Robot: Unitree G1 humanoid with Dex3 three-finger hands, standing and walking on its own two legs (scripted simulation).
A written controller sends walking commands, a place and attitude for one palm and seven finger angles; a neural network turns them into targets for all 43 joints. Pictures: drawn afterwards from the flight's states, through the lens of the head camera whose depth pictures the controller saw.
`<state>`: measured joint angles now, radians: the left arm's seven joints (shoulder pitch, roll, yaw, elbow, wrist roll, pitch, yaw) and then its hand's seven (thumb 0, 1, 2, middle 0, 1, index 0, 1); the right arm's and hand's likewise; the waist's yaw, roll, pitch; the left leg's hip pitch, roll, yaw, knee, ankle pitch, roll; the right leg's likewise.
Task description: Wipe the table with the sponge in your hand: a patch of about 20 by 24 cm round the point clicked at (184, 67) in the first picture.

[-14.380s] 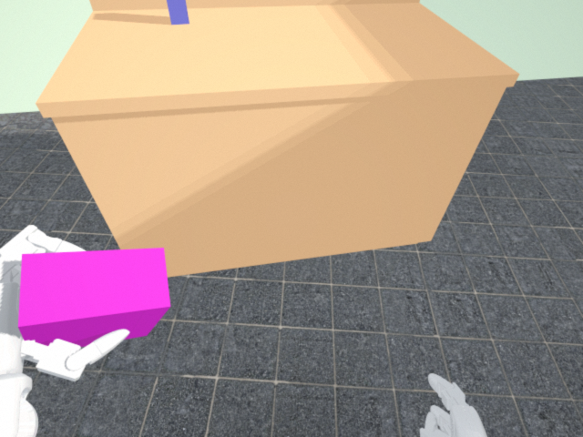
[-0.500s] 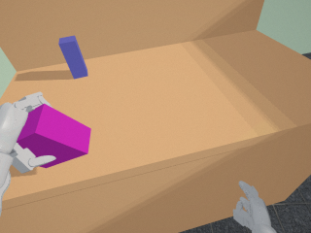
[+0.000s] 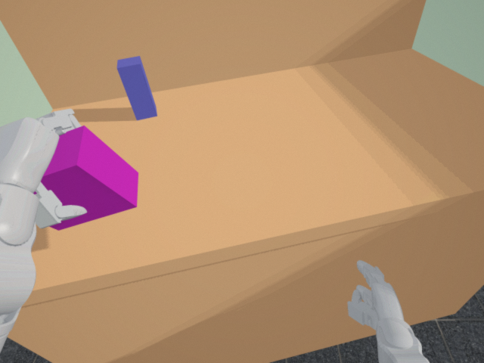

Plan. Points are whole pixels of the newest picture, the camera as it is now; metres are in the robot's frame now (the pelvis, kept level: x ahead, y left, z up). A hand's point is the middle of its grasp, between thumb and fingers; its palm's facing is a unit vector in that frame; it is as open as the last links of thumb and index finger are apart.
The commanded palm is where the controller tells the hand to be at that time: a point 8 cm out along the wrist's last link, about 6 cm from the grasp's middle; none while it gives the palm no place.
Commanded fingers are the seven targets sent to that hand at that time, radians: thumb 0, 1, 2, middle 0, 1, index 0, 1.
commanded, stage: turn the palm down, sponge in hand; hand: left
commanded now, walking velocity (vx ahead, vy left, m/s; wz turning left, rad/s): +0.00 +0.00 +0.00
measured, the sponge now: (80, 189) +0.25 +0.28 +0.21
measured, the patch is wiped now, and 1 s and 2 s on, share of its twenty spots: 0.00 0.00 0.00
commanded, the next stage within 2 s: move the sponge above the wiping area in 0.62 s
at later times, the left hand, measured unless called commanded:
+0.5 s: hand (69, 181) +0.23 +0.26 +0.25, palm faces +0.31 -0.05 -0.95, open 10.4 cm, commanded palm +0.18 +0.25 +0.31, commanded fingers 0.00 0.10 1.30 -1.20 -1.60 -1.20 -1.60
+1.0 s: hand (68, 184) +0.24 +0.28 +0.23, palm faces +0.31 -0.09 -0.95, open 10.4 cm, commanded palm +0.19 +0.27 +0.30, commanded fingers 0.00 0.10 1.30 -1.20 -1.60 -1.20 -1.60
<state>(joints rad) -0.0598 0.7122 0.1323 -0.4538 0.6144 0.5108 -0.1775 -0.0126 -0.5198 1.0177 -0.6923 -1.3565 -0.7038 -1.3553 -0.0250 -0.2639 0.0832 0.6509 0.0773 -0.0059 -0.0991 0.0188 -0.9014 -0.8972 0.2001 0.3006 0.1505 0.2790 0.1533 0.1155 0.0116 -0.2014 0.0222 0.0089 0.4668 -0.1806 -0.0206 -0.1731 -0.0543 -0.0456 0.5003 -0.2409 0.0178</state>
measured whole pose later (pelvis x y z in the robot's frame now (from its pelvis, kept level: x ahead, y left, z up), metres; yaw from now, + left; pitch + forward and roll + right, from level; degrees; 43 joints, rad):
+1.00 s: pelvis +0.00 -0.01 +0.00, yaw +0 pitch -5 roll +0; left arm -0.05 0.66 0.09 -0.40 0.71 0.44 -0.18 -0.01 -0.52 1.02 -0.69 -1.35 -0.71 -1.35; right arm -0.01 -0.25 0.08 0.65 0.07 -0.04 -0.08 0.02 -0.90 -0.90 0.20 0.30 0.19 0.30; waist 0.16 0.12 0.00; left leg -0.21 0.03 0.00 0.47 -0.18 -0.03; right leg -0.18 -0.04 -0.05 0.52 -0.25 0.00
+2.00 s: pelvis +0.00 -0.02 +0.00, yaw +1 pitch -4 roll +0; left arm -0.08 0.67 0.04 -0.20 0.80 0.37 -0.23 -0.01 -0.52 1.02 -0.69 -1.35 -0.71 -1.35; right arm 0.02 -0.28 0.08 0.67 0.06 -0.06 -0.09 0.02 -0.90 -0.90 0.20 0.30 0.20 0.30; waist 0.16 0.13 -0.01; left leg -0.22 0.04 -0.03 0.47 -0.18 -0.05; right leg -0.19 -0.03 -0.07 0.52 -0.26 -0.01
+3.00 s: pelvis +0.02 -0.01 +0.00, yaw +2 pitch -3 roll +0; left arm -0.08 0.66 0.03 -0.20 0.82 0.33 -0.21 -0.01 -0.52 1.02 -0.69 -1.35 -0.71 -1.35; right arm 0.02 -0.26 0.08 0.66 0.05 -0.06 -0.09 0.02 -0.90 -0.90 0.20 0.30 0.20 0.30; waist 0.17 0.12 0.00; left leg -0.21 0.03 -0.03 0.46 -0.19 -0.04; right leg -0.16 -0.04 -0.08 0.48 -0.26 0.00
